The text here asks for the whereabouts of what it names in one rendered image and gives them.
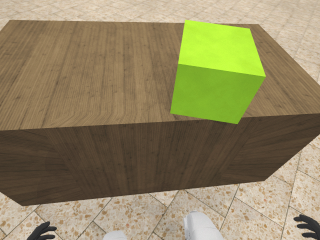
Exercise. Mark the right robot hand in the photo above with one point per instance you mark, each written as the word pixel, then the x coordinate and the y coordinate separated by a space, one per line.
pixel 309 224

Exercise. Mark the left robot thigh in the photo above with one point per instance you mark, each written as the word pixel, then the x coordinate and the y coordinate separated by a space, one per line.
pixel 115 235

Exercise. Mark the left robot hand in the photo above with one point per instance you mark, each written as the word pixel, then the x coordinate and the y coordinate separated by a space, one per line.
pixel 41 229

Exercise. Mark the right robot thigh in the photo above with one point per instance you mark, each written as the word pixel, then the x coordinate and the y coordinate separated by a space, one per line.
pixel 198 226

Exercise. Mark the robot thigh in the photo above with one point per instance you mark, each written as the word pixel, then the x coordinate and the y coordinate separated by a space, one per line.
pixel 198 226
pixel 115 235

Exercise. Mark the carton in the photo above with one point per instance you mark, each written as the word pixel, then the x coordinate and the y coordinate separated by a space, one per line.
pixel 218 74

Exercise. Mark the pedestal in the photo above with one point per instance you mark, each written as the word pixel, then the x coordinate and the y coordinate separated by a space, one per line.
pixel 85 114

